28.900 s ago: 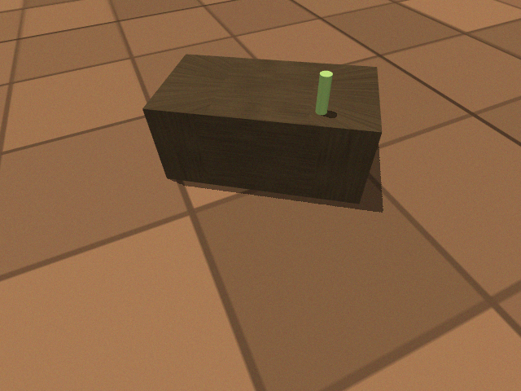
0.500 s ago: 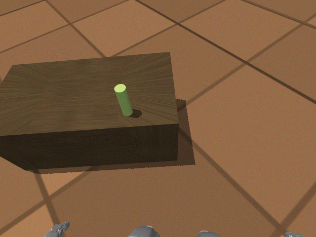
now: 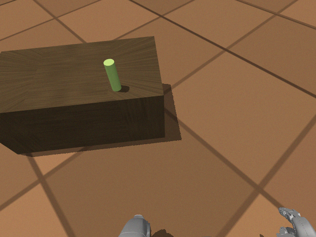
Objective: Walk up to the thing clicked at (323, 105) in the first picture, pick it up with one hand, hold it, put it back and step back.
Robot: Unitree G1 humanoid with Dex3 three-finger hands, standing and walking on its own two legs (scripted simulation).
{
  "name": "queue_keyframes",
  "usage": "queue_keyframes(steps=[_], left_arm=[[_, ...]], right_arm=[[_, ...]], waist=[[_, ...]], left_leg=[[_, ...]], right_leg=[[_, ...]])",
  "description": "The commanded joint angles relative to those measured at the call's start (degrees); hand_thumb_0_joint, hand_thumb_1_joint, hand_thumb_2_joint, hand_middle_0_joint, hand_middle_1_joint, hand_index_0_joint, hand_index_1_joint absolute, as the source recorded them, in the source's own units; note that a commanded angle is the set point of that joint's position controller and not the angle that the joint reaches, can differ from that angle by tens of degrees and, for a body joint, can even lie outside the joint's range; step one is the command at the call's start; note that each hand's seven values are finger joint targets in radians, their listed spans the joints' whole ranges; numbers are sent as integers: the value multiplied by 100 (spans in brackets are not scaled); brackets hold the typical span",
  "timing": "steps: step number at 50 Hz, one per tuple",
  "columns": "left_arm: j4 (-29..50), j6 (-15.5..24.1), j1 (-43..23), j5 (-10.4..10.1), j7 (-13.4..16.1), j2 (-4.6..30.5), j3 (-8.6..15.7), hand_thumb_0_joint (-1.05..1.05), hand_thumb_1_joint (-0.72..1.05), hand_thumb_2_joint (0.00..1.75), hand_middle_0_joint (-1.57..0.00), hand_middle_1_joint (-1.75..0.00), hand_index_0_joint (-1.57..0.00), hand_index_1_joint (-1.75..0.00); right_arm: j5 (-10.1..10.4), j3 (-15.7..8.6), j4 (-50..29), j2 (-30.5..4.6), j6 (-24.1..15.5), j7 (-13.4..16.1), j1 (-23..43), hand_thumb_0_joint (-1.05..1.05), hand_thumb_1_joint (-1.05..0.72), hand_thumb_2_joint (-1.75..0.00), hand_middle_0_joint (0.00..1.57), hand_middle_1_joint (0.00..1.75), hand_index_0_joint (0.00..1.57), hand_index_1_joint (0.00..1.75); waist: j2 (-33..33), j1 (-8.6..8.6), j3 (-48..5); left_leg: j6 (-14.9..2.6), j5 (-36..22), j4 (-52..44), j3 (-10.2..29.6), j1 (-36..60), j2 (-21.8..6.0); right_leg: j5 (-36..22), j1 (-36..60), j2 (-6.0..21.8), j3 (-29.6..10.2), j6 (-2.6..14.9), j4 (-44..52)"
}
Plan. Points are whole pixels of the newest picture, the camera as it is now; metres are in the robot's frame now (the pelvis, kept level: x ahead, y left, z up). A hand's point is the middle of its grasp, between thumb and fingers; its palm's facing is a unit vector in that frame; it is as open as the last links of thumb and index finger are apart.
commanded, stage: step back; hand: left
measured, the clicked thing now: (113, 76) +0.85 +0.28 -0.21
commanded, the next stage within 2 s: stand in 1.56 s
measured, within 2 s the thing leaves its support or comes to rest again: neither
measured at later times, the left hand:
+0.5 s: hand out of the picture -0.07 +0.27 -0.14, palm faces +0.06 -0.93 -0.36, open 7.4 cm
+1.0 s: hand out of the picture -0.17 +0.27 -0.14, palm faces +0.07 -0.92 -0.37, open 7.4 cm
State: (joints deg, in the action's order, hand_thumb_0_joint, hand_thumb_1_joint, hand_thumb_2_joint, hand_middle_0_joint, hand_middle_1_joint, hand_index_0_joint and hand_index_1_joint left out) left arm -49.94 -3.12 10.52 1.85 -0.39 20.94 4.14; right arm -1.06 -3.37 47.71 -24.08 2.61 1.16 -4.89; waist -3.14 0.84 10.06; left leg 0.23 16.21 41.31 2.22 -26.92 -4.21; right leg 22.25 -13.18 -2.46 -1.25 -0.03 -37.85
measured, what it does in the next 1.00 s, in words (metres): walks backwards: left foot, then right foot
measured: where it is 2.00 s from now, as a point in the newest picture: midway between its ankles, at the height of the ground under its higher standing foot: outside the picture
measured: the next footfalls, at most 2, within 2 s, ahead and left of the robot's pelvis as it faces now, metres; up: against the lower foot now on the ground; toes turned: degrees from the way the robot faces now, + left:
left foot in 0.28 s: -0.06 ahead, +0.11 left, +0.00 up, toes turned +3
right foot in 0.58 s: -0.18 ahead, -0.15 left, +0.00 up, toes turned +3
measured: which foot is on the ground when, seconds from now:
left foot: up 0.00-0.26, down 0.28-0.62, up 0.64-0.84, down 0.86-1.00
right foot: down 0.00-0.30, up 0.32-0.56, down 0.58-0.88, up 0.90-1.00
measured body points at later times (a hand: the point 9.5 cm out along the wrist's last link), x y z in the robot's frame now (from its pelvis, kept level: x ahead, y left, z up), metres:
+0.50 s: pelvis -0.16 -0.01 +0.01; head -0.12 +0.01 +0.46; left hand -0.08 +0.31 -0.11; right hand -0.04 -0.32 -0.09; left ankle -0.10 +0.11 -0.72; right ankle -0.18 -0.15 -0.66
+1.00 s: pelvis -0.20 -0.01 +0.02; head -0.19 +0.00 +0.47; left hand -0.18 +0.32 -0.11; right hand -0.13 -0.32 -0.10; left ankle -0.18 +0.10 -0.72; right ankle -0.21 -0.15 -0.69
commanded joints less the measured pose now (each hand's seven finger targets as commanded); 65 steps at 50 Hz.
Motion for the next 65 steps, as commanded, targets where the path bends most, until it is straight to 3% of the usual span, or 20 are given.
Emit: queue_keyframes(steps=[1,3,10,13,14,15,16,19,24,28,29,31,34,42,43,45,46,55,59,65], left_arm=[[752,209,-291,39,108,1971,492,0,90,90,-20,-30,-20,-30],[810,199,-807,75,161,1517,388,0,90,90,-20,-30,-20,-30],[867,100,-186,58,241,1519,381,0,90,90,-20,-30,-20,-30],[923,-6,-314,-47,179,1378,271,0,90,90,-20,-30,-20,-30],[941,-11,-62,-66,149,1159,189,0,90,90,-20,-30,-20,-30],[1044,-2,-484,-138,182,1197,191,0,90,90,-20,-30,-20,-30],[991,-27,-742,-47,223,1357,315,0,90,90,-20,-30,-20,-30],[627,-73,-149,-155,175,1233,295,0,90,90,-20,-30,-20,-30],[440,130,-47,-35,3,1132,248,0,90,90,-20,-30,-20,-30],[-205,319,634,17,30,1138,310,0,90,90,-20,-30,-20,-30],[-271,356,726,85,45,1339,400,0,90,90,-20,-30,-20,-30],[-27,398,192,175,63,2196,530,0,90,90,-20,-30,-20,-30],[109,553,-460,92,110,1541,360,0,90,90,-20,-30,-20,-30],[21,435,-155,51,-6,1473,250,0,90,90,-20,-30,-20,-30],[-25,415,36,45,-18,1207,152,0,90,90,-20,-30,-20,-30],[-60,362,-225,-90,7,1247,187,0,90,90,-20,-30,-20,-30],[-61,369,-183,-64,5,1448,235,0,90,90,-20,-30,-20,-30],[-533,480,275,-41,34,1051,207,0,90,90,-20,-30,-20,-30],[-258,560,-661,43,68,1777,316,0,90,90,-20,-30,-20,-30],[-344,501,-809,-118,40,1164,57,0,90,90,-20,-30,-20,-30]], right_arm=[[84,-322,-384,-1146,-49,131,-115,0,-90,-90,20,30,20,30],[136,-247,-185,-951,-89,115,-491,0,-90,-90,20,30,20,30],[-37,-179,-244,-801,-200,89,-588,0,-90,-90,20,30,20,30],[-63,-261,43,-851,-246,84,-1111,0,-90,-90,20,30,20,30],[-129,-363,15,-1259,-250,89,-994,0,-90,-90,20,30,20,30],[-65,-463,-131,-2012,-205,18,-607,0,-90,-90,20,30,20,30],[-108,-504,-193,-2055,-242,28,-586,0,-90,-90,20,30,20,30],[-118,-290,-190,-1390,-272,119,-103,0,-90,-90,20,30,20,30],[-177,-331,-115,-1202,-292,32,-328,0,-90,-90,20,30,20,30],[-195,-350,-40,-1320,-136,-60,-299,0,-90,-90,20,30,20,30],[-172,-294,-50,-1064,-131,-77,-436,0,-90,-90,20,30,20,30],[-103,-261,-165,-927,-179,-27,156,0,-90,-90,20,30,20,30],[7,-232,189,-856,-313,-79,-329,0,-90,-90,20,30,20,30],[-74,-277,507,-822,-517,-135,-685,0,-90,-90,20,30,20,30],[-112,-332,579,-873,-569,-103,-901,0,-90,-90,20,30,20,30],[-136,-469,547,-1670,-602,-94,-1125,0,-90,-90,20,30,20,30],[-100,-502,515,-1688,-604,-100,-1069,0,-90,-90,20,30,20,30],[-16,-187,386,-924,-437,-92,-201,0,-90,-90,20,30,20,30],[5,-146,657,-792,-397,-15,-641,0,-90,-90,20,30,20,30],[-57,-135,942,-852,-567,-16,-658,0,-90,-90,20,30,20,30]], waist=[[1206,61,-623],[1039,-254,-681],[1516,158,-1178],[1119,-52,-1444],[294,61,-1521],[-1015,-96,-1460],[-871,-305,-1257],[-73,201,-1108],[-624,-155,-1129],[-547,113,-1045],[-63,107,-985],[1411,339,-236],[640,-48,-186],[918,-28,-618],[574,-106,-905],[-404,-238,-900],[-162,-206,-729],[-389,227,-942],[1057,-38,-666],[658,-81,-1196]], left_leg=[[23,1639,2697,921,24,839],[-4,1135,2724,668,-4,1050],[17,1301,40,-38,238,586],[-104,-492,-1912,-198,1413,542],[-468,-1023,-2024,1179,2037,-438],[-1410,-1776,-2169,2502,1376,-1656],[-1888,-1862,-2308,3089,724,-2056],[-1359,-2349,-1781,1378,936,-1201],[-1146,1117,-2100,1233,1531,-864],[-822,1825,-1778,819,588,-624],[-515,1925,-1166,592,-123,-359],[64,1593,681,554,-326,472],[60,645,870,676,-223,595],[-65,185,-1736,-232,1707,644],[-149,76,-2000,170,2436,435],[-1228,2445,-2893,3121,1852,-1363],[-1457,2753,-2994,3194,1643,-1449],[-529,423,-1742,881,349,-367],[22,1417,321,191,562,371],[-269,-1777,-1726,765,1822,-246]], right_leg=[[-1220,-1316,2377,-2494,1614,1955],[-2164,-910,1601,-1129,1123,1359],[-3341,742,1731,-1122,1110,633],[-2596,230,1432,-868,696,-47],[-1480,-814,954,-636,392,-579],[980,-1151,3,216,109,-1599],[1533,-952,19,-579,57,-2757],[813,-1214,-188,-984,143,-3579],[870,-878,101,-368,-56,-875],[2,819,-74,236,267,1742],[345,1277,157,-415,410,1790],[3790,-1120,2417,-3518,1342,2957],[1131,-418,1576,-1833,919,2333],[-14,-428,1392,-773,767,1363],[-611,-738,1184,-459,617,611],[1145,-1451,398,13,204,-1077],[1122,-1443,483,-202,225,-1433],[-704,836,200,404,148,1283],[895,-400,2438,-2313,1315,2334],[-2077,-143,1045,-230,252,954]])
